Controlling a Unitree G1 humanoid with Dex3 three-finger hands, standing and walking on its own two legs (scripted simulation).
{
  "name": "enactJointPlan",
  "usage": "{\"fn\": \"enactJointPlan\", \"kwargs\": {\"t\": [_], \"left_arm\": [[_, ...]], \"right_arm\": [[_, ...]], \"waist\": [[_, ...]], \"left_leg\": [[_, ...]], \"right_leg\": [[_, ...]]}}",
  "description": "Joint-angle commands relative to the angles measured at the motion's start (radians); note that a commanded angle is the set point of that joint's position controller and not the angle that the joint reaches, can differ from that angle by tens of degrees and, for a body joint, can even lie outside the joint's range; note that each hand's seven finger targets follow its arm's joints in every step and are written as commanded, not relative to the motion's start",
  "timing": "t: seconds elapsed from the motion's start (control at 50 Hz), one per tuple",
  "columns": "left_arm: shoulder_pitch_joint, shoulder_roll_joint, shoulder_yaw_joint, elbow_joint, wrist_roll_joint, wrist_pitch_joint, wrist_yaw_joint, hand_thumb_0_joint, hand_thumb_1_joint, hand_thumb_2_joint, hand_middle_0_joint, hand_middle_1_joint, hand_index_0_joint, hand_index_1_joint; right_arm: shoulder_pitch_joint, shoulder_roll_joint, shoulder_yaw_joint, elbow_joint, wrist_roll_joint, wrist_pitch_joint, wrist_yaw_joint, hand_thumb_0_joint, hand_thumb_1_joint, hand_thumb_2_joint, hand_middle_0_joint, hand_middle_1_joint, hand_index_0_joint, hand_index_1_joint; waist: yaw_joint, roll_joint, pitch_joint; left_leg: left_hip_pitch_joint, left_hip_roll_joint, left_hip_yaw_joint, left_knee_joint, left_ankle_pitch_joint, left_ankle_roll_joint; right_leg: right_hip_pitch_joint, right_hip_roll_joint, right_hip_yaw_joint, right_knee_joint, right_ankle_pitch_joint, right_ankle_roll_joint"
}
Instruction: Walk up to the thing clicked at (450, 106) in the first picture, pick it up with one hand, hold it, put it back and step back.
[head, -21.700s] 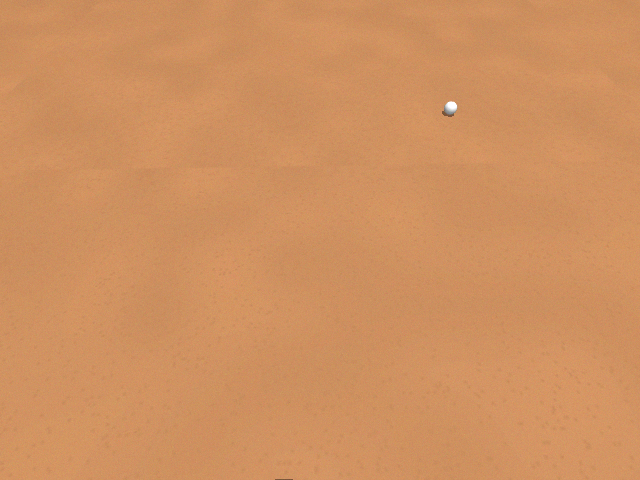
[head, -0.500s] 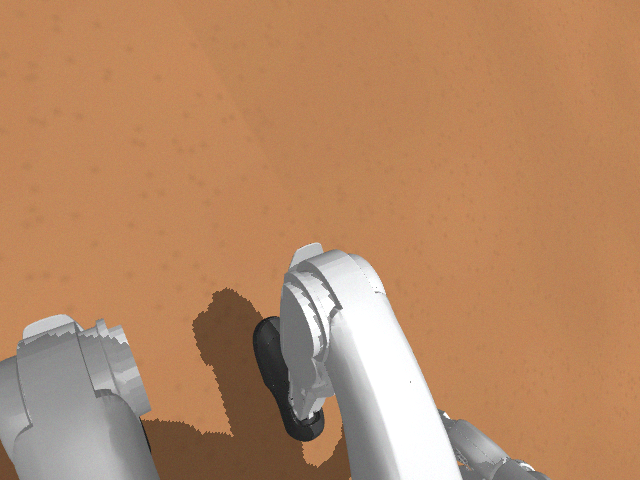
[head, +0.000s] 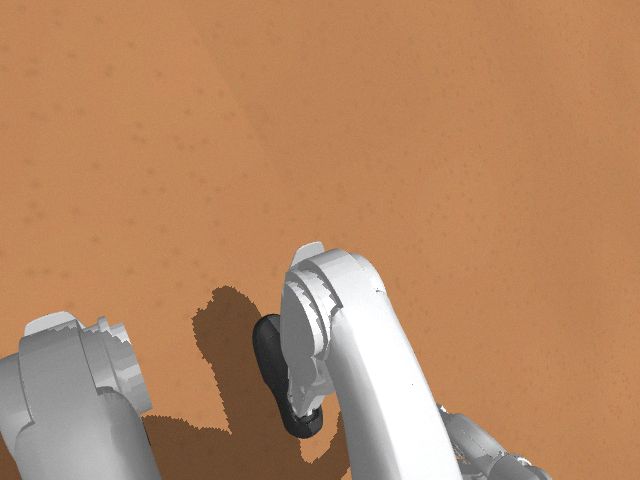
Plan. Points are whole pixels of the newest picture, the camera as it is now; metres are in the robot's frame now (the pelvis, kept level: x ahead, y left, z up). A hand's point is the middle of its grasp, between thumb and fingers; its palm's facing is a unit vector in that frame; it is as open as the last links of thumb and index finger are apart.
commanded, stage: close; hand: left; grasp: from above
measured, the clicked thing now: out of the picture +0.43 +0.35 -0.27
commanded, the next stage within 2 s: settle in 0.64 s
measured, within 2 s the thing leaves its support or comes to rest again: leaves its support in 1.02 s
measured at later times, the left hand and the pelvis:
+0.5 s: hand out of the picture +0.42 +0.34 -0.25, palm faces -0.44 -0.17 -0.88, open 9.1 cm; pelvis +0.00 +0.00 +0.00, yaw +0 degrees
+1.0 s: hand out of the picture +0.43 +0.35 -0.24, palm faces -0.43 -0.17 -0.89, open 9.0 cm; pelvis +0.00 +0.00 +0.00, yaw +0 degrees
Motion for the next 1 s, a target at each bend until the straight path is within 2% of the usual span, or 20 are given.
{"fn": "enactJointPlan", "kwargs": {"t": [0.0,0.06,0.1,0.14,0.2,0.28,0.38,0.42,0.46,0.48,0.5,0.54,0.66,0.68,0.7,0.74,0.82,0.9,0.96,0.98], "left_arm": [[-0.230,0.249,0.016,-0.124,-0.003,0.001,0.051,0.000,0.140,0.626,-0.505,-0.835,-0.553,-0.784],[-0.224,0.206,-0.012,-0.068,-0.001,0.012,0.048,0.000,0.189,0.579,-0.530,-0.822,-0.587,-0.763],[-0.253,0.256,0.015,-0.110,-0.005,0.010,0.058,0.000,0.213,0.574,-0.556,-0.804,-0.609,-0.748],[-0.215,0.246,0.019,-0.078,-0.010,0.019,0.050,0.000,0.229,0.563,-0.566,-0.796,-0.621,-0.739],[-0.217,0.208,-0.009,-0.068,-0.012,0.018,0.040,0.000,0.271,0.526,-0.594,-0.782,-0.654,-0.720],[-0.234,0.249,0.007,-0.101,-0.024,0.013,0.037,0.000,0.361,0.544,-0.670,-0.781,-0.728,-0.721],[-0.195,0.231,-0.003,-0.074,-0.025,0.013,0.022,0.000,0.438,0.559,-0.731,-0.773,-0.786,-0.716],[-0.212,0.252,0.015,-0.124,-0.024,0.009,0.024,0.000,0.480,0.557,-0.765,-0.761,-0.819,-0.704],[-0.212,0.229,-0.003,-0.143,-0.029,0.011,0.021,0.000,0.505,0.576,-0.794,-0.750,-0.843,-0.699],[-0.221,0.236,0.004,-0.127,-0.024,0.011,0.022,0.000,0.530,0.574,-0.808,-0.752,-0.859,-0.699],[-0.215,0.206,-0.022,-0.099,-0.020,0.015,0.015,0.000,0.548,0.573,-0.825,-0.746,-0.875,-0.694],[-0.215,0.246,0.018,-0.126,-0.020,0.010,0.026,0.000,0.567,0.587,-0.835,-0.746,-0.884,-0.696],[-0.199,0.223,-0.004,-0.073,-0.010,0.007,0.028,0.000,0.673,0.606,-0.913,-0.755,-0.963,-0.703],[-0.207,0.246,0.011,-0.093,-0.017,0.004,0.033,0.000,0.695,0.644,-0.941,-0.756,-0.985,-0.711],[-0.198,0.215,-0.022,-0.075,-0.014,0.005,0.030,0.000,0.713,0.636,-0.962,-0.745,-1.004,-0.702],[-0.200,0.246,0.003,-0.070,-0.017,0.003,0.039,0.000,0.642,0.615,-0.936,-0.778,-0.995,-0.720],[-0.232,0.242,-0.006,-0.107,-0.021,0.015,0.030,0.000,0.616,0.626,-0.933,-0.747,-0.984,-0.697],[-0.249,0.277,0.029,-0.187,-0.029,0.024,0.016,0.000,0.648,0.642,-0.974,-0.722,-1.017,-0.680],[-0.200,0.222,0.009,-0.179,-0.029,0.037,0.003,0.000,0.659,0.633,-0.976,-0.733,-1.022,-0.688],[-0.198,0.232,0.023,-0.214,-0.032,0.042,0.000,0.000,0.667,0.644,-0.976,-0.738,-1.024,-0.692]], "right_arm": [[0.184,-0.328,-0.101,0.022,0.005,0.005,-0.012,0.000,-0.894,-0.900,0.199,0.300,0.199,0.300],[0.181,-0.330,-0.100,0.019,-0.001,0.003,-0.006,0.000,-0.894,-0.899,0.199,0.300,0.199,0.300],[0.189,-0.337,-0.098,0.016,-0.003,0.005,-0.013,0.000,-0.894,-0.899,0.199,0.300,0.199,0.300],[0.186,-0.331,-0.097,0.023,-0.001,0.004,-0.010,0.000,-0.894,-0.899,0.199,0.300,0.199,0.300],[0.203,-0.325,-0.090,0.015,-0.007,0.004,-0.010,0.000,-0.894,-0.899,0.199,0.300,0.199,0.300],[0.190,-0.337,-0.096,0.013,0.001,0.006,-0.016,0.000,-0.898,-0.900,0.199,0.300,0.199,0.300],[0.189,-0.325,-0.091,0.004,-0.002,0.008,-0.017,0.000,-0.896,-0.900,0.199,0.300,0.199,0.300],[0.201,-0.330,-0.091,0.003,-0.002,0.013,-0.017,0.000,-0.895,-0.899,0.199,0.300,0.199,0.300],[0.190,-0.330,-0.100,0.002,0.002,0.014,-0.020,0.000,-0.895,-0.900,0.199,0.300,0.199,0.300],[0.198,-0.331,-0.098,0.006,-0.001,0.015,-0.018,0.000,-0.895,-0.899,0.199,0.300,0.199,0.300],[0.189,-0.329,-0.095,0.001,-0.001,0.013,-0.014,0.000,-0.896,-0.900,0.199,0.300,0.199,0.300],[0.207,-0.329,-0.093,0.007,0.001,0.015,-0.014,0.000,-0.893,-0.899,0.199,0.300,0.199,0.300],[0.201,-0.329,-0.085,0.008,-0.008,0.014,-0.016,0.000,-0.893,-0.898,0.199,0.300,0.199,0.300],[0.199,-0.331,-0.085,0.008,-0.005,0.015,-0.020,0.000,-0.893,-0.898,0.199,0.300,0.199,0.300],[0.181,-0.332,-0.090,-0.001,-0.003,0.013,-0.024,0.000,-0.895,-0.899,0.199,0.300,0.199,0.300],[0.190,-0.327,-0.077,0.000,-0.003,0.016,-0.027,0.000,-0.910,-0.901,0.200,0.300,0.200,0.300],[0.195,-0.330,-0.090,-0.001,-0.002,0.012,-0.026,0.000,-0.909,-0.901,0.200,0.300,0.200,0.300],[0.204,-0.335,-0.105,0.004,0.005,0.014,-0.027,0.000,-0.908,-0.901,0.200,0.300,0.200,0.300],[0.193,-0.318,-0.118,0.007,0.010,0.020,-0.023,0.000,-0.909,-0.902,0.200,0.300,0.199,0.300],[0.202,-0.322,-0.121,0.004,0.007,0.024,-0.022,0.000,-0.906,-0.901,0.200,0.300,0.200,0.300]], "waist": [[-0.025,0.569,-0.687],[-0.058,0.529,-0.605],[-0.044,0.534,-0.636],[-0.035,0.527,-0.630],[-0.067,0.507,-0.629],[-0.040,0.539,-0.636],[-0.044,0.512,-0.614],[-0.036,0.531,-0.655],[-0.026,0.557,-0.677],[-0.038,0.550,-0.667],[-0.052,0.540,-0.625],[-0.037,0.542,-0.649],[-0.059,0.509,-0.602],[-0.044,0.507,-0.622],[-0.047,0.516,-0.611],[-0.047,0.471,-0.600],[-0.045,0.524,-0.645],[-0.022,0.582,-0.709],[-0.011,0.605,-0.702],[-0.003,0.604,-0.732]], "left_leg": [[0.528,0.033,0.083,-0.297,0.297,0.001],[0.473,0.033,0.084,-0.283,0.268,0.007],[0.470,0.030,0.096,-0.287,0.262,0.013],[0.473,0.032,0.087,-0.286,0.277,0.009],[0.474,0.032,0.095,-0.267,0.300,0.016],[0.477,0.033,0.085,-0.287,0.271,0.009],[0.464,0.033,0.089,-0.288,0.250,0.012],[0.478,0.030,0.091,-0.289,0.273,0.012],[0.505,0.031,0.093,-0.297,0.291,0.007],[0.510,0.034,0.083,-0.292,0.289,0.006],[0.488,0.035,0.083,-0.291,0.269,0.007],[0.498,0.032,0.081,-0.293,0.299,0.006],[0.458,0.031,0.096,-0.281,0.268,0.015],[0.462,0.030,0.093,-0.287,0.262,0.014],[0.462,0.031,0.096,-0.289,0.251,0.014],[0.430,0.031,0.090,-0.289,0.225,0.017],[0.479,0.035,0.089,-0.287,0.260,0.012],[0.528,0.032,0.090,-0.295,0.305,0.005],[0.526,0.032,0.096,-0.304,0.308,0.000],[0.523,0.028,0.104,-0.307,0.327,0.002]], "right_leg": [[0.355,0.031,-0.110,-0.161,0.281,-0.088],[0.321,0.029,-0.117,-0.163,0.269,-0.081],[0.357,0.033,-0.108,-0.190,0.265,-0.082],[0.347,0.028,-0.111,-0.172,0.270,-0.082],[0.375,0.032,-0.108,-0.181,0.301,-0.077],[0.355,0.028,-0.110,-0.177,0.264,-0.083],[0.357,0.031,-0.109,-0.182,0.253,-0.081],[0.374,0.031,-0.109,-0.187,0.266,-0.082],[0.371,0.032,-0.107,-0.182,0.279,-0.085],[0.352,0.029,-0.115,-0.174,0.279,-0.083],[0.335,0.030,-0.112,-0.174,0.264,-0.084],[0.354,0.028,-0.114,-0.175,0.284,-0.084],[0.359,0.033,-0.109,-0.189,0.268,-0.080],[0.362,0.032,-0.111,-0.191,0.259,-0.081],[0.361,0.035,-0.103,-0.195,0.250,-0.084],[0.363,0.033,-0.109,-0.202,0.232,-0.079],[0.364,0.032,-0.106,-0.187,0.261,-0.081],[0.365,0.027,-0.107,-0.182,0.290,-0.084],[0.351,0.029,-0.102,-0.171,0.291,-0.091],[0.370,0.032,-0.100,-0.179,0.306,-0.090]]}}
